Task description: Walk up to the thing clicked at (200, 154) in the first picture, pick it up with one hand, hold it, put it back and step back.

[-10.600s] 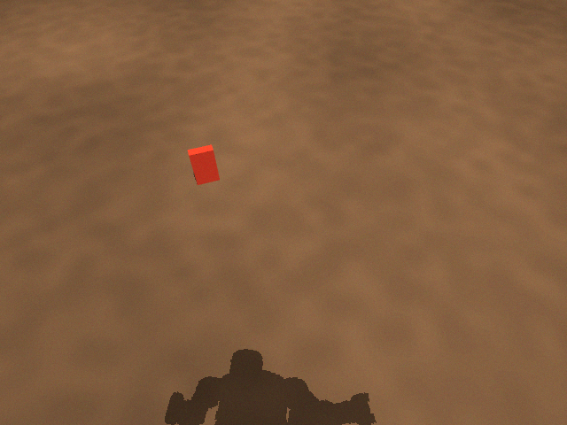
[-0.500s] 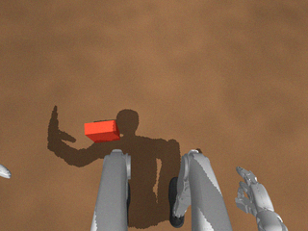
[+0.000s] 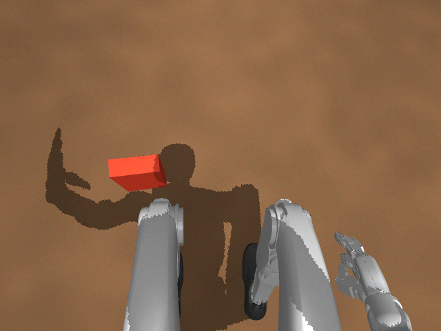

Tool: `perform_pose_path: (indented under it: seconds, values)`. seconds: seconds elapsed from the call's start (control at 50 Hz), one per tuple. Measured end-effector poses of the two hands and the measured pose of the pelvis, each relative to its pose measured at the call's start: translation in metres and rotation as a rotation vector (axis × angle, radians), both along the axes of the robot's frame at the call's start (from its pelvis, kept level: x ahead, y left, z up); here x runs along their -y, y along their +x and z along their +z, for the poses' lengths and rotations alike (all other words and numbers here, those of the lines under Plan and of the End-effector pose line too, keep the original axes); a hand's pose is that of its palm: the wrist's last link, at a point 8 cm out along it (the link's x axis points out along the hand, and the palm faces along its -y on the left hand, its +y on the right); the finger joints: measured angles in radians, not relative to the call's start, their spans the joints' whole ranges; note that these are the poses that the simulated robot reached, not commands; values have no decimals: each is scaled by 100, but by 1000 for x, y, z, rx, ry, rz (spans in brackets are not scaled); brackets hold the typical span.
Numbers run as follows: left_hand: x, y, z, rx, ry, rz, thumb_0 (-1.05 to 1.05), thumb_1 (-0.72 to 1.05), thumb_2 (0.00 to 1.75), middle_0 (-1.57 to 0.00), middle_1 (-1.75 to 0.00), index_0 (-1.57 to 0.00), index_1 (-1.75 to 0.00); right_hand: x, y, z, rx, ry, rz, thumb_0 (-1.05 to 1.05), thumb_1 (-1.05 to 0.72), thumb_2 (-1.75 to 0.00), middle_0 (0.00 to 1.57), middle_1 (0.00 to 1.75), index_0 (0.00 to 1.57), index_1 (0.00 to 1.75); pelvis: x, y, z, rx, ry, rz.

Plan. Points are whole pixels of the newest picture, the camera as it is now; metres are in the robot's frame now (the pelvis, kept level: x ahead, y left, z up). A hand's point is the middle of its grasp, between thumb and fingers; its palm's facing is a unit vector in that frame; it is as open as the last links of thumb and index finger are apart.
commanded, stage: go down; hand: left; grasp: from the side
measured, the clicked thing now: (141, 174) +0.41 +0.22 -0.33
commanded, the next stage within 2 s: approach in 0.84 s
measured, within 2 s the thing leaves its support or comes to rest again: neither
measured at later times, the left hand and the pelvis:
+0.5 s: hand out of the picture +0.34 +0.41 -0.04, palm faces +0.15 -0.98 -0.10, open 17.7 cm; pelvis +0.00 +0.00 -0.03, yaw -1 degrees
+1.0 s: hand out of the picture +0.35 +0.42 -0.03, palm faces +0.15 -0.98 -0.08, open 17.6 cm; pelvis -0.01 +0.00 -0.05, yaw -1 degrees
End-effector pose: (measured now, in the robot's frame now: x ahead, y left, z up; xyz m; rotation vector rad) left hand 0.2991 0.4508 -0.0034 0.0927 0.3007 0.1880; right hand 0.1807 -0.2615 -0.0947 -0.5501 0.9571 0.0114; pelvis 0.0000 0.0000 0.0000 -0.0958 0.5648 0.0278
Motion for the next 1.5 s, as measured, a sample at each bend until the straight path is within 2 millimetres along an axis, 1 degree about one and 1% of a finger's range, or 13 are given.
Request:
perform_pose_path:
  seconds: [0.18,0.34,0.48,0.78,0.88,1.0,1.08,1.14,1.2,1.24,1.4,1.44,1.5]
  values:
    - [-6,3,-8,17,-6,-6,-2,-58,0,-8,-2,-7,-3,4,-7,-11,-2,-15,3,1,-92,-90,21,30,21,30,0,-4,-16,11,-5,-5]
    - [-11,6,-15,32,-9,-13,-2,-59,1,-7,-2,-7,-3,6,-15,-16,-23,-29,-2,1,-92,-90,21,30,21,30,-2,-5,-23,9,-12,-6]
    - [-10,12,-21,42,-14,-27,-2,-59,1,-7,-3,-7,-3,5,-16,-20,-28,-35,-5,1,-93,-90,21,30,21,30,-4,-4,-28,7,-17,-6]
    - [-15,11,-27,74,-13,-15,-2,-58,3,-7,-3,-6,-4,6,-17,-34,-46,-37,12,1,-92,-90,21,30,21,30,-3,-6,-41,18,-15,-6]
    - [-15,17,-25,105,-11,-25,-2,-58,3,-7,-3,-6,-4,7,-18,-37,-49,-42,16,1,-93,-90,21,30,21,30,-3,-7,-45,23,-15,-5]
    - [-17,24,-21,119,-16,-29,-2,-59,3,-7,-3,-6,-5,7,-20,-35,-40,-40,4,1,-93,-90,21,30,21,30,-4,-7,-46,22,-19,-7]
    - [-18,23,-27,121,-36,-17,-2,-59,3,-8,-4,-6,-6,7,-23,-36,-46,-38,6,1,-92,-90,21,30,21,30,-4,-7,-47,20,-19,-9]
    - [-16,23,-41,150,-51,-5,-2,-60,2,-8,-5,-6,-7,8,-25,-40,-59,-42,24,1,-92,-90,21,30,21,30,-4,-7,-53,24,-19,-13]
    - [-9,25,-64,183,-68,4,-2,-60,2,-8,-5,-6,-8,8,-25,-47,-72,-53,53,1,-92,-90,21,30,21,30,-3,-7,-62,36,-23,-17]
    - [-1,28,-86,198,-87,5,-2,-60,2,-8,-6,-6,-8,8,-25,-52,-81,-65,74,1,-92,-90,21,30,21,30,-3,-8,-70,48,-28,-22]
    - [34,42,-184,194,-140,-26,-2,-58,2,-8,-6,-6,-8,5,-22,-68,-117,-139,153,1,-92,-90,21,30,21,30,-4,-10,-104,118,-65,-47]
    - [40,45,-204,191,-141,-37,-2,-58,3,-8,-6,-6,-8,3,-22,-71,-136,-161,172,1,-92,-90,21,30,21,30,-5,-10,-111,137,-77,-52]
    - [47,47,-228,183,-134,-62,-2,-58,3,-8,-6,-6,-8,0,-23,-75,-167,-192,200,1,-92,-90,21,30,21,30,-7,-11,-119,162,-94,-60]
